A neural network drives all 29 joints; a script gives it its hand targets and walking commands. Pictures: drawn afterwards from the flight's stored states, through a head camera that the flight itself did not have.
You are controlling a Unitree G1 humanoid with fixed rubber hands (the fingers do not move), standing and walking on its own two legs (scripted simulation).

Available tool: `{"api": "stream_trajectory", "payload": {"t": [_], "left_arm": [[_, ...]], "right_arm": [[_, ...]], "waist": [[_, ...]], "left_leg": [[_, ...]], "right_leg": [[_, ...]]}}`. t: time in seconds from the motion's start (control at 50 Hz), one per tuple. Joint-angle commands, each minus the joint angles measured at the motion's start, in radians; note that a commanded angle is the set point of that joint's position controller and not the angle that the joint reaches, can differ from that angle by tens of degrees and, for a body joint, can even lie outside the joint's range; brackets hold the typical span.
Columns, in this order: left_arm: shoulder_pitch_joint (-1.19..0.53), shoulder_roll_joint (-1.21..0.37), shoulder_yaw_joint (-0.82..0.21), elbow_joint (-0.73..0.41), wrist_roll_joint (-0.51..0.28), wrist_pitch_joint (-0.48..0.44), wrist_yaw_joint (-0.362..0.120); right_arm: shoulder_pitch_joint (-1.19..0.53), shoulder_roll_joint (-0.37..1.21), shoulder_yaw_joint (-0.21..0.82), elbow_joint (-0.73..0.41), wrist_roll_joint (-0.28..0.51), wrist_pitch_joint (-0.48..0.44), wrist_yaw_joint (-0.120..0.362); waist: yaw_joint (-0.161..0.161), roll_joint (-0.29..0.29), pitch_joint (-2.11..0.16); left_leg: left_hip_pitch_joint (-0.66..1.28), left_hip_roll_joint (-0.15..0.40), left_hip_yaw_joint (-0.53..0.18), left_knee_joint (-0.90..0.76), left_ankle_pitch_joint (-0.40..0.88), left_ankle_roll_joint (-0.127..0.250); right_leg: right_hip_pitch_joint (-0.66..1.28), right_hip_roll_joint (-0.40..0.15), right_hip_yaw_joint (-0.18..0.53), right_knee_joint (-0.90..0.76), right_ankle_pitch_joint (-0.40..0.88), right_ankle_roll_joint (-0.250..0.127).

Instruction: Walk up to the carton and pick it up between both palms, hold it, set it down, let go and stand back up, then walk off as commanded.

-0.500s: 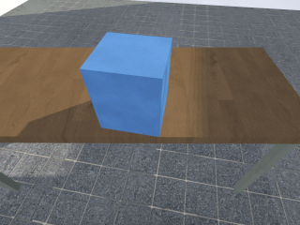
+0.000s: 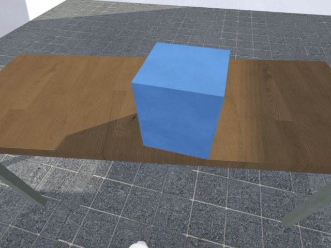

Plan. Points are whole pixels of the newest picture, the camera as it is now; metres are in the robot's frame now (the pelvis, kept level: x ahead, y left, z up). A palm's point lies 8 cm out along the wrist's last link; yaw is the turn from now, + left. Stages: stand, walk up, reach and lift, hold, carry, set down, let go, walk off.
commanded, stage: walk up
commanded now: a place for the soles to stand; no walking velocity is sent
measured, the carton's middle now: (183, 102) +0.51 -0.04 +0.07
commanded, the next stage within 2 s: reach and lift in 1.48 s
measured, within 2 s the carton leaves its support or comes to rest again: neither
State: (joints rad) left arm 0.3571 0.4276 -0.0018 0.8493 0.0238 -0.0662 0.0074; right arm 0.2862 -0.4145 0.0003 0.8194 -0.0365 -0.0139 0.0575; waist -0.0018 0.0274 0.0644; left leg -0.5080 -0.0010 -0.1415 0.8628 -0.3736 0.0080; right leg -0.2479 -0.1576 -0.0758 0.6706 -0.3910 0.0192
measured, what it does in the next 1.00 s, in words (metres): steps on the spot: left foot, then right foot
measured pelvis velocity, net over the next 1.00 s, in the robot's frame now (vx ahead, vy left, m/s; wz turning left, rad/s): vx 0.02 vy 0.01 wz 0.01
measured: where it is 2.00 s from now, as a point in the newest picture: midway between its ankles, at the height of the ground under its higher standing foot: outside the picture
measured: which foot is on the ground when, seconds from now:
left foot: up 0.00-0.02, down 0.04-1.00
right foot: down 0.00-0.04, up 0.06-0.32, down 0.34-1.00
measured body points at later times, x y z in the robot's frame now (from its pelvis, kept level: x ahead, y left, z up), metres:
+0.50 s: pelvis +0.02 +0.00 -0.01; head +0.05 +0.00 +0.44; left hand +0.07 +0.33 -0.12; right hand +0.09 -0.31 -0.12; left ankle +0.06 +0.17 -0.71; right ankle +0.06 -0.13 -0.72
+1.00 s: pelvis +0.02 +0.01 -0.01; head +0.05 +0.01 +0.44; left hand +0.11 +0.33 -0.12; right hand +0.09 -0.31 -0.12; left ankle +0.04 +0.17 -0.72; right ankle +0.06 -0.13 -0.72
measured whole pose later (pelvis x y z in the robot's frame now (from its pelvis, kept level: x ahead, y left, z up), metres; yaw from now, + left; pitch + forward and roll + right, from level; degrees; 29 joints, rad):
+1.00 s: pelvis +0.02 +0.01 -0.01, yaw +0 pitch -1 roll +0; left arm 0.19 0.44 0.00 0.92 0.01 -0.02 -0.01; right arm 0.26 -0.39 0.00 0.87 -0.04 -0.04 -0.02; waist 0.00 -0.02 0.07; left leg -0.35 -0.01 -0.13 0.73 -0.37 -0.03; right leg -0.39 -0.02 0.03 0.75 -0.34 0.01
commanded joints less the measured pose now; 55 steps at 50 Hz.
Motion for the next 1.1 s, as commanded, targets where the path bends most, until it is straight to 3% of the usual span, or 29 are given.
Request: {"api": "stream_trajectory", "payload": {"t": [0.0,0.02,0.04,0.06,0.08,0.12,0.18,0.22,0.26,0.3,0.32,0.34,0.36,0.38,0.4,0.44,0.46,0.5,0.54,0.56,0.6,0.64,0.68,0.72,0.8,0.86,0.94,1.0,1.08], "left_arm": [[-0.126,0.200,0.088,-0.105,-0.006,0.011,-0.005],[-0.080,0.125,0.061,-0.111,-0.020,0.024,-0.005],[-0.075,0.134,0.061,-0.109,-0.024,0.039,0.004],[-0.076,0.207,0.081,-0.085,-0.024,0.049,0.014],[-0.056,0.234,0.091,-0.067,-0.022,0.050,0.015],[-0.006,0.232,0.101,-0.024,-0.020,0.049,0.007],[-0.006,0.206,0.105,-0.006,-0.005,0.059,-0.007],[-0.019,0.205,0.107,0.002,-0.003,0.065,-0.011],[0.002,0.206,0.109,0.021,-0.007,0.061,-0.010],[0.049,0.195,0.111,0.053,-0.006,0.047,-0.006],[0.058,0.202,0.113,0.061,0.001,0.041,-0.001],[0.038,0.234,0.116,0.053,0.014,0.037,0.002],[-0.052,0.301,0.119,0.023,0.014,0.032,0.001],[-0.122,0.313,0.119,0.004,0.011,0.029,-0.007],[-0.150,0.283,0.107,0.004,0.004,0.028,-0.007],[-0.166,0.236,0.089,0.003,0.001,0.034,-0.007],[-0.162,0.214,0.081,0.005,-0.005,0.041,-0.010],[-0.159,0.188,0.070,-0.001,-0.023,0.047,-0.012],[-0.173,0.170,0.065,-0.001,-0.030,0.052,-0.010],[-0.165,0.170,0.068,0.012,-0.027,0.054,-0.007],[-0.131,0.177,0.074,0.040,-0.017,0.044,-0.008],[-0.138,0.213,0.085,0.052,-0.014,0.033,-0.011],[-0.173,0.226,0.083,0.039,-0.014,0.034,-0.010],[-0.215,0.209,0.075,0.030,-0.015,0.041,-0.011],[-0.212,0.179,0.071,0.035,-0.016,0.051,-0.016],[-0.193,0.188,0.074,0.051,-0.013,0.046,-0.018],[-0.219,0.200,0.073,0.040,-0.012,0.043,-0.017],[-0.227,0.209,0.080,0.024,-0.006,0.052,-0.020],[-0.201,0.187,0.080,0.022,-0.008,0.061,-0.022]], "right_arm": [[0.201,-0.212,-0.137,0.049,0.013,-0.036,-0.044],[0.216,-0.286,-0.151,0.040,-0.004,-0.044,-0.061],[0.181,-0.352,-0.157,0.009,0.006,-0.051,-0.071],[0.081,-0.406,-0.153,-0.012,0.023,-0.046,-0.070],[0.006,-0.383,-0.148,-0.030,0.022,-0.047,-0.072],[-0.026,-0.294,-0.127,-0.034,0.012,-0.055,-0.078],[-0.036,-0.262,-0.112,-0.037,0.009,-0.064,-0.081],[-0.066,-0.272,-0.111,-0.042,0.006,-0.062,-0.085],[-0.109,-0.280,-0.110,-0.046,0.004,-0.052,-0.085],[-0.156,-0.260,-0.100,-0.052,0.010,-0.036,-0.084],[-0.143,-0.219,-0.085,-0.052,0.014,-0.030,-0.086],[-0.100,-0.171,-0.072,-0.048,0.021,-0.025,-0.087],[-0.096,-0.159,-0.074,-0.040,0.024,-0.019,-0.089],[-0.078,-0.203,-0.092,-0.013,0.020,-0.019,-0.092],[-0.054,-0.207,-0.092,0.004,0.027,-0.023,-0.088],[0.001,-0.178,-0.084,0.028,0.034,-0.035,-0.084],[0.019,-0.167,-0.080,0.036,0.033,-0.044,-0.084],[0.018,-0.181,-0.082,0.039,0.025,-0.053,-0.092],[-0.031,-0.228,-0.081,0.026,0.019,-0.060,-0.103],[-0.072,-0.261,-0.082,0.026,0.025,-0.061,-0.100],[-0.124,-0.243,-0.078,0.022,0.029,-0.059,-0.094],[-0.115,-0.197,-0.069,0.023,0.034,-0.052,-0.092],[-0.078,-0.173,-0.064,0.036,0.031,-0.048,-0.089],[-0.048,-0.179,-0.066,0.049,0.025,-0.052,-0.088],[-0.103,-0.231,-0.072,0.039,0.021,-0.058,-0.087],[-0.139,-0.221,-0.068,0.032,0.023,-0.056,-0.086],[-0.110,-0.194,-0.063,0.037,0.023,-0.052,-0.085],[-0.078,-0.231,-0.075,0.040,0.021,-0.055,-0.090],[-0.091,-0.254,-0.083,0.030,0.019,-0.058,-0.097]], "waist": [[-0.085,-0.013,-0.114],[-0.083,0.197,-0.067],[-0.056,0.179,0.010],[-0.040,0.153,0.011],[-0.007,0.119,0.062],[0.014,0.096,0.057],[0.000,0.110,0.015],[-0.001,0.140,0.010],[0.013,0.184,-0.011],[0.054,0.144,-0.050],[0.067,0.086,-0.076],[0.053,-0.073,-0.077],[0.033,-0.217,-0.026],[0.019,-0.180,-0.010],[-0.002,-0.132,-0.002],[-0.022,-0.157,-0.068],[-0.024,-0.170,-0.116],[-0.013,-0.132,-0.167],[0.014,-0.048,-0.120],[0.030,0.002,-0.092],[0.048,-0.022,-0.111],[0.030,-0.085,-0.143],[0.010,-0.096,-0.150],[-0.011,-0.079,-0.134],[0.022,0.018,-0.111],[0.035,0.010,-0.120],[0.011,-0.033,-0.139],[0.005,-0.043,-0.129],[0.019,0.025,-0.124]], "left_leg": [[0.461,-0.049,0.128,-0.288,0.151,0.015],[0.413,0.096,-0.211,-0.449,-0.020,0.062],[0.287,0.251,-0.546,-0.573,-0.078,0.110],[0.197,0.306,-0.651,-0.640,-0.247,0.209],[0.154,0.298,-0.612,-0.629,-0.328,0.253],[0.164,0.225,-0.418,-0.546,-0.202,0.217],[0.135,0.218,-0.348,-0.489,-0.107,0.209],[0.100,0.213,-0.323,-0.466,-0.136,0.209],[0.041,0.202,-0.286,-0.437,-0.148,0.194],[-0.049,0.161,-0.183,-0.342,-0.079,0.146],[-0.060,0.135,-0.136,-0.258,-0.064,0.109],[-0.063,0.069,-0.050,-0.122,-0.106,0.064],[-0.067,-0.051,0.101,0.009,-0.183,0.016],[0.007,-0.032,0.103,0.082,-0.206,0.005],[0.048,-0.017,0.108,0.058,-0.168,0.009],[0.145,-0.022,0.158,-0.113,-0.056,0.019],[0.214,-0.033,0.154,-0.199,0.033,0.025],[0.308,0.018,0.042,-0.240,0.164,0.045],[0.252,0.144,-0.190,-0.326,0.154,0.110],[0.203,0.186,-0.235,-0.340,0.150,0.148],[0.162,0.151,-0.157,-0.304,0.180,0.114],[0.150,0.045,0.010,-0.208,0.178,0.049],[0.179,0.007,0.065,-0.157,0.092,0.026],[0.234,0.030,0.031,-0.241,0.082,0.044],[0.189,0.136,-0.154,-0.360,0.050,0.107],[0.150,0.108,-0.107,-0.335,0.055,0.086],[0.196,0.055,-0.020,-0.280,0.097,0.056],[0.214,0.084,-0.074,-0.293,0.130,0.077],[0.220,0.161,-0.185,-0.338,0.131,0.127]], "right_leg": [[-0.259,-0.024,-0.019,0.207,0.031,-0.095],[-0.380,0.079,-0.018,0.444,-0.142,-0.055],[-0.450,0.159,0.112,0.517,-0.208,-0.042],[-0.422,0.135,0.171,0.547,-0.208,-0.044],[-0.425,0.110,0.189,0.571,-0.170,-0.044],[-0.383,0.083,0.194,0.469,-0.099,-0.043],[-0.288,0.084,0.168,0.344,-0.079,-0.031],[-0.240,0.091,0.129,0.266,-0.105,-0.028],[-0.141,0.104,0.097,0.176,-0.090,-0.034],[0.047,0.138,0.059,0.004,0.056,-0.047],[0.087,0.139,0.091,-0.064,0.075,-0.053],[0.050,0.044,0.287,-0.222,-0.030,-0.074],[-0.075,-0.096,0.555,-0.373,-0.209,-0.147],[-0.160,-0.157,0.627,-0.377,-0.202,-0.221],[-0.164,-0.122,0.554,-0.322,-0.087,-0.227],[-0.109,-0.037,0.382,-0.200,0.159,-0.181],[-0.095,0.000,0.317,-0.143,0.253,-0.153],[-0.118,0.024,0.273,-0.069,0.313,-0.117],[-0.146,0.098,0.209,0.043,0.188,-0.069],[-0.128,0.129,0.173,0.050,0.093,-0.058],[-0.024,0.100,0.179,-0.044,0.179,-0.069],[0.027,0.027,0.279,-0.144,0.286,-0.117],[-0.012,-0.034,0.362,-0.178,0.240,-0.166],[-0.080,0.000,0.316,-0.149,0.190,-0.135],[-0.079,0.110,0.192,-0.034,0.105,-0.071],[-0.013,0.093,0.207,-0.083,0.142,-0.083],[-0.035,0.050,0.263,-0.134,0.164,-0.109],[-0.070,0.084,0.229,-0.067,0.192,-0.097],[-0.095,0.121,0.177,0.009,0.168,-0.072]]}}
